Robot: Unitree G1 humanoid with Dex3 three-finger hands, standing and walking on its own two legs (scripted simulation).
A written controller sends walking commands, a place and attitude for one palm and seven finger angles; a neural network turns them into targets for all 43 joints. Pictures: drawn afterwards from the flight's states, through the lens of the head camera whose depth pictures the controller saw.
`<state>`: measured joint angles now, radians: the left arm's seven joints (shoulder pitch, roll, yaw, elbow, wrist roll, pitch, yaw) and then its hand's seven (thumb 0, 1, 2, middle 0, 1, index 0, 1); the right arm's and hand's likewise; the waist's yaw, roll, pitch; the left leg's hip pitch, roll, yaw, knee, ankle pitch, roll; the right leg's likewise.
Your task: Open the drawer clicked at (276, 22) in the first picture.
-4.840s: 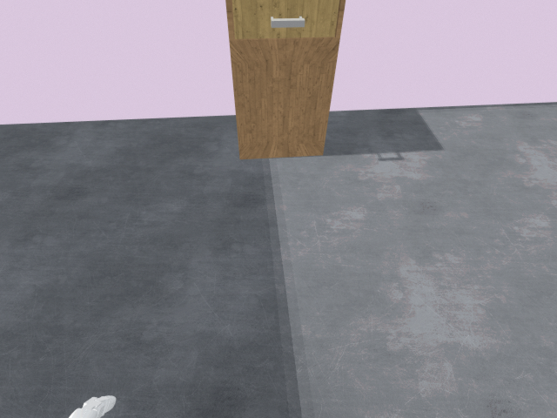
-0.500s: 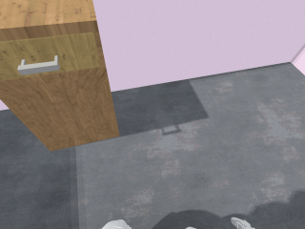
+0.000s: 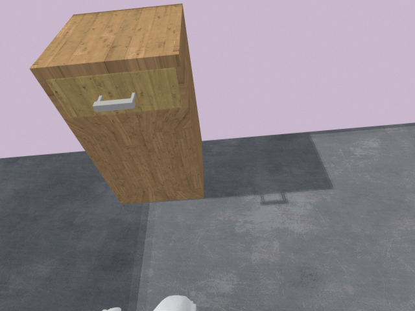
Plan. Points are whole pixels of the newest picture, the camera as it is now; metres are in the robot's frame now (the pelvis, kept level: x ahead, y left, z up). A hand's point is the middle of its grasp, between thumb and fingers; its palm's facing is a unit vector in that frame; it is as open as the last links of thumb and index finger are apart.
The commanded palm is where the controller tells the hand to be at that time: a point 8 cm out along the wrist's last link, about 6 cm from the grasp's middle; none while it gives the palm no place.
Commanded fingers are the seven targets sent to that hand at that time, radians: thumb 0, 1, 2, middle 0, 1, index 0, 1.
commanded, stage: take the last steps up to it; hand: left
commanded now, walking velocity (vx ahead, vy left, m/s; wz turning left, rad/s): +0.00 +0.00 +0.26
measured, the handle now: (115, 100) +0.76 +0.36 -0.03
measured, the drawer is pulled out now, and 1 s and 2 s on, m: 0.00 0.00 0.00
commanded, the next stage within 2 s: come to a stop and stand still in 0.98 s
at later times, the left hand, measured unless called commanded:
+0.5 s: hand out of the picture -0.02 +0.26 -0.17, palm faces +0.17 -0.97 -0.18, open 7.4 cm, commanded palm none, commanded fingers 0.00 0.90 0.90 -0.20 -0.30 -0.20 -0.30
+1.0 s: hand (130, 265) +0.25 +0.22 -0.16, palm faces +0.18 -0.96 -0.20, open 7.2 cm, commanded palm none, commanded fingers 0.00 0.90 0.90 -0.20 -0.30 -0.20 -0.30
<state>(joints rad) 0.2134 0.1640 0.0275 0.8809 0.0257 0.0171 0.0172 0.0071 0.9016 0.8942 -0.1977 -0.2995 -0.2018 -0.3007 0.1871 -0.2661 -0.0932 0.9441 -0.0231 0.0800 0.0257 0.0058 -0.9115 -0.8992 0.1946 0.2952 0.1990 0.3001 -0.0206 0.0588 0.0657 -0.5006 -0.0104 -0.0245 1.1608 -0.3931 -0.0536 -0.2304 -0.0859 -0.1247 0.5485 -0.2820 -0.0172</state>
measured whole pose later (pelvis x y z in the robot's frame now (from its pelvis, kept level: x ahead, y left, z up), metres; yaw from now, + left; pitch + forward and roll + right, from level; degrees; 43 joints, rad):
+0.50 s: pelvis +0.01 +0.06 +0.01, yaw +7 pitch -2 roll -2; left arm 0.32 0.23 0.06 1.06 0.04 0.03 -0.02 0.01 0.91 0.89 -0.19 -0.30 -0.20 -0.30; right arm 0.31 -0.15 -0.02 1.03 -0.02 -0.03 -0.01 0.00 -0.92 -0.90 0.20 0.30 0.20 0.30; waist 0.02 -0.03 0.02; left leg -0.05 -0.01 0.07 0.36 -0.28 0.06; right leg -0.50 -0.11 -0.07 1.06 -0.30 0.03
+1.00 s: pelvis +0.18 +0.04 +0.00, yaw +8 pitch -2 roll -1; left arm 0.16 0.13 0.06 1.00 0.01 -0.07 0.02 -0.01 0.93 0.89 -0.20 -0.30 -0.20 -0.30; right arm 0.38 -0.15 -0.05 1.13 -0.02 -0.01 -0.01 0.01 -0.91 -0.90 0.19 0.30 0.20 0.30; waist -0.03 0.03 0.07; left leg -0.39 0.07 0.03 1.15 -0.39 0.01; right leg -0.25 -0.02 -0.17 0.52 -0.23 -0.05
